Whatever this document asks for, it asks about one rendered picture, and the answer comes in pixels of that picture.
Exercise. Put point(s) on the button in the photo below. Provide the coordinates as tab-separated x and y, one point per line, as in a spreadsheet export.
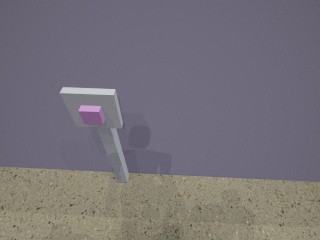
92	115

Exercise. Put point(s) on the panel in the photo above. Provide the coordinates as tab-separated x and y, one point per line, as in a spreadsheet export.
75	97

